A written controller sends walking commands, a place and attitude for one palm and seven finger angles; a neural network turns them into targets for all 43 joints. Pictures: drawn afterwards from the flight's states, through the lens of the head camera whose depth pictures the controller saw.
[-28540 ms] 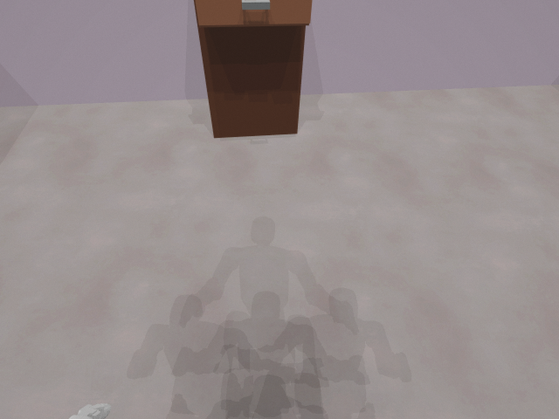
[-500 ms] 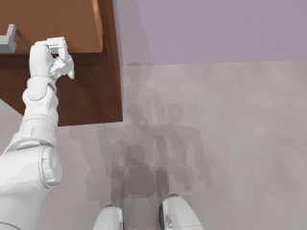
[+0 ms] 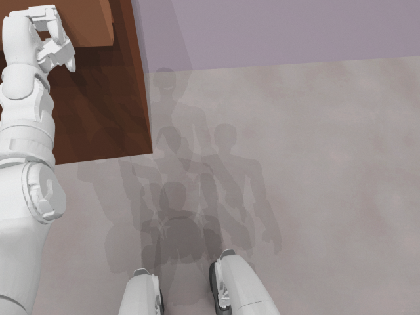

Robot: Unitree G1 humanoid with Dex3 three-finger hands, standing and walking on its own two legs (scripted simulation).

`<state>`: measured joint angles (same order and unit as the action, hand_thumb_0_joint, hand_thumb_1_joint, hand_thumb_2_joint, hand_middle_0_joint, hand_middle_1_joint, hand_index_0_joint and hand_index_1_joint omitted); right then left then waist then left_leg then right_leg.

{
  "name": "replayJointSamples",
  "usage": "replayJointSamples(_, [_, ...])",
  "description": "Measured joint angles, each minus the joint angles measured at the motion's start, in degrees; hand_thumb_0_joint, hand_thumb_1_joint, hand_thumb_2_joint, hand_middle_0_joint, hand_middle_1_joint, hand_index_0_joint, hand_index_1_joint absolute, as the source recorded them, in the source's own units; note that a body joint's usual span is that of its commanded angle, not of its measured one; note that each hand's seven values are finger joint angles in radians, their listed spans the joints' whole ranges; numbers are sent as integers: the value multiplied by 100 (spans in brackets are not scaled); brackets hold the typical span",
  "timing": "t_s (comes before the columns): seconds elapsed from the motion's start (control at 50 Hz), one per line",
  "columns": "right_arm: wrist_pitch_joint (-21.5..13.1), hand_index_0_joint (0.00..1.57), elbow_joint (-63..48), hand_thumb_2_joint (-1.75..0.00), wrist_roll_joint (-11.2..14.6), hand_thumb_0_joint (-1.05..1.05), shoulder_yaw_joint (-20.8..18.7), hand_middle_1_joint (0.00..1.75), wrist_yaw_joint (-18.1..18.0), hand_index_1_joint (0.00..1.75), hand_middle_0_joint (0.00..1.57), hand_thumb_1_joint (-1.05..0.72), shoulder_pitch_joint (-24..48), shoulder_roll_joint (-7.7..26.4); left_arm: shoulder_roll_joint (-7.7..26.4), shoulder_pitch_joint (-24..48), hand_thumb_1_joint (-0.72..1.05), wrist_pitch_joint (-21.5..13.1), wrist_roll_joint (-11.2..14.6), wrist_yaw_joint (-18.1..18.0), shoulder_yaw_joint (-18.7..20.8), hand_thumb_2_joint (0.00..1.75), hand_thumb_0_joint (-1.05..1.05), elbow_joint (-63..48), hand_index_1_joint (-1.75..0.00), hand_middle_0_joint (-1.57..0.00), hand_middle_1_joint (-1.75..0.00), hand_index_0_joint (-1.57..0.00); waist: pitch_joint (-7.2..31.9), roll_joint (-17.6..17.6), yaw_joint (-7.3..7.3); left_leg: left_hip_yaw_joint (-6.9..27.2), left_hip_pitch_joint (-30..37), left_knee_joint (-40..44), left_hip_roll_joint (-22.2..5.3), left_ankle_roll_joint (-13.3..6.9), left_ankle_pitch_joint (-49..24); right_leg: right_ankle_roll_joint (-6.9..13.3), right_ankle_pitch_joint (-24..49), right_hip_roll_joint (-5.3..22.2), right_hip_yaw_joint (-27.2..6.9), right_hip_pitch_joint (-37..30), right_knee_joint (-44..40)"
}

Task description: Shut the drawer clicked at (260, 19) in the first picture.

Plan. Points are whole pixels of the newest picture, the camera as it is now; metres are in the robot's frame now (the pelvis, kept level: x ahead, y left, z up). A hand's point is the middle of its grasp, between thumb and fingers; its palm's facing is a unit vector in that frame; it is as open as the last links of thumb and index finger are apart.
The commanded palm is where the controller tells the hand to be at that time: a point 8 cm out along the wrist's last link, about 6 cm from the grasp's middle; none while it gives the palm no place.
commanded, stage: push the drawer shut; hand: left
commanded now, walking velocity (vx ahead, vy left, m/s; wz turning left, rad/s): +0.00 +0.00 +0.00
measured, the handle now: out of the picture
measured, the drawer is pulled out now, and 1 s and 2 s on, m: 0.06 0.00 0.00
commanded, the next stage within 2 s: pull the fist back off the drawer in 0.60 s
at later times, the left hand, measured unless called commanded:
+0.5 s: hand (65, 21) +0.62 +0.16 +0.08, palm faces +0.03 -1.00 -0.03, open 3.3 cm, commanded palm +0.63 +0.18 +0.08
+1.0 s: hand (61, 16) +0.64 +0.17 +0.08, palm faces +0.03 -1.00 -0.02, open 3.1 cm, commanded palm +0.61 +0.18 +0.08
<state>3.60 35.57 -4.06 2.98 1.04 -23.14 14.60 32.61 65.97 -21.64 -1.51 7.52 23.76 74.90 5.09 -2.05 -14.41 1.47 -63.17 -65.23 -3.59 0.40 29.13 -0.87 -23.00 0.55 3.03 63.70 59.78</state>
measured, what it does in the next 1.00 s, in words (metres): stands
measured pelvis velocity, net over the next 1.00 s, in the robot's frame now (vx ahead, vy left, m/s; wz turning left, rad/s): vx -0.01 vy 0.01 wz -0.04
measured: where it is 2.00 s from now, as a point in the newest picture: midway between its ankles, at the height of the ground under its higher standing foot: (189, 313)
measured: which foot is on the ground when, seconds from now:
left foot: down 0.00-1.00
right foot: down 0.00-1.00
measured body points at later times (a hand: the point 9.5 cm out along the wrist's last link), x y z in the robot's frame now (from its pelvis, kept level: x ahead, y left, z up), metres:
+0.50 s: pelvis -0.01 +0.01 -0.02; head +0.20 +0.03 +0.38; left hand +0.61 +0.22 +0.09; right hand -0.09 -0.24 -0.10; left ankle +0.00 +0.12 -0.65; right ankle +0.04 -0.13 -0.65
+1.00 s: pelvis -0.01 +0.01 -0.01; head +0.22 +0.04 +0.37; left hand +0.63 +0.23 +0.08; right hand -0.10 -0.21 -0.09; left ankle +0.00 +0.12 -0.65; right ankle +0.04 -0.13 -0.65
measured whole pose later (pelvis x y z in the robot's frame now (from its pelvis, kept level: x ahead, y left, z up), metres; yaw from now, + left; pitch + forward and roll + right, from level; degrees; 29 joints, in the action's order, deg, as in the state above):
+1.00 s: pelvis -0.01 +0.01 -0.01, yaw -2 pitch +33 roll -7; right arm 3.0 33.9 -5.4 5.9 3.1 -28.1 13.4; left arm 45.3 81.0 -11.5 -7.1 8.2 24.6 75.6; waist 3.4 -3.1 -21.0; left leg 3.1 -73.2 -69.3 -4.7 -0.3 29.5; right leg -1.5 -21.3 -0.7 4.3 71.7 59.9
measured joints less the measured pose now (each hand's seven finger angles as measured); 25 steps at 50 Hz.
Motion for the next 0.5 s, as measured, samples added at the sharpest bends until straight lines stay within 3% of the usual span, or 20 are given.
replayJointSamples(0.5, [-149, 21, -58, -90, -116, 0, 258, 30, 17, 30, 20, -90, -233, 61, 1215, 1618, 81, 571, -519, 31, -34, 91, 4, 705, -160, -140, -160, -140, -125, -92, -617, 157, -981, -421, -42, -43, -37, -27, 149, -54, 125, 824, 164])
